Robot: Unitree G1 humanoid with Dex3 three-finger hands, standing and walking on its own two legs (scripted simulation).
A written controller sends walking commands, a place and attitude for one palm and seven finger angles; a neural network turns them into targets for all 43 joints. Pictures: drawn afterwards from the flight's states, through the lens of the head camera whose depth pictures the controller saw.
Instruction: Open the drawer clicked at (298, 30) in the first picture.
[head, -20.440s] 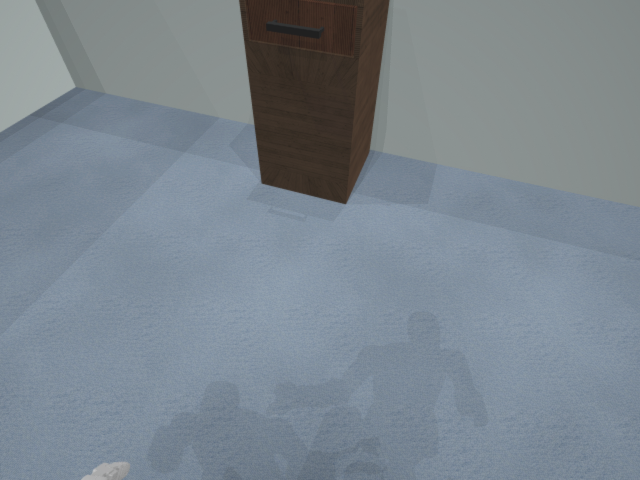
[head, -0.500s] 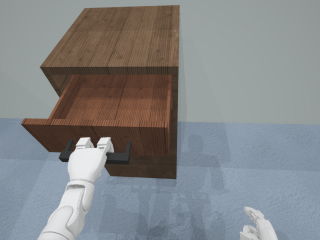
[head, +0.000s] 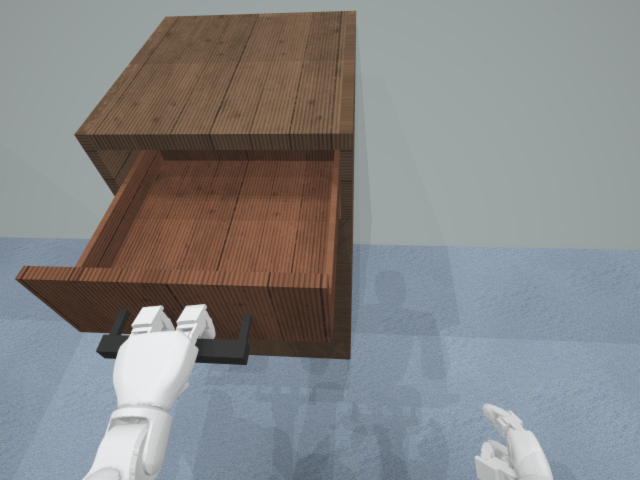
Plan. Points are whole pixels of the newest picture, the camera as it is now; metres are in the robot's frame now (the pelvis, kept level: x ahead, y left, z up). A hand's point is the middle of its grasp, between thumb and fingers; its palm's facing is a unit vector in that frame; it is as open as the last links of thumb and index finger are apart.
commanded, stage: pull the drawer open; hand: left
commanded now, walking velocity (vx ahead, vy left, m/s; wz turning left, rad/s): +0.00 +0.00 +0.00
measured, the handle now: (179, 334) +0.29 +0.22 +0.01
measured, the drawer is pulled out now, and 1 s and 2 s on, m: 0.25 0.30 0.29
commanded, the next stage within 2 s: open the thumb to release the handle in 0.94 s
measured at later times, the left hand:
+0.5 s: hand (164, 420) +0.19 +0.21 -0.01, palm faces +0.00 -0.12 -0.99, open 5.7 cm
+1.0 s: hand (160, 424) +0.18 +0.21 -0.01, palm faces +0.00 -0.10 -1.00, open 5.6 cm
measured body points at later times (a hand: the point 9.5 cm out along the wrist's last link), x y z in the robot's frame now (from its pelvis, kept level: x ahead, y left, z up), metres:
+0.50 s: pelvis +0.00 +0.00 -0.01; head +0.03 -0.03 +0.44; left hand +0.18 +0.21 +0.05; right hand +0.22 -0.22 -0.10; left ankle -0.03 +0.12 -0.71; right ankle +0.01 -0.09 -0.71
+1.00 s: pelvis +0.00 +0.00 -0.02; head +0.05 -0.03 +0.43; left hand +0.18 +0.22 +0.05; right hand +0.20 -0.23 -0.12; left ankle -0.03 +0.12 -0.71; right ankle +0.01 -0.09 -0.71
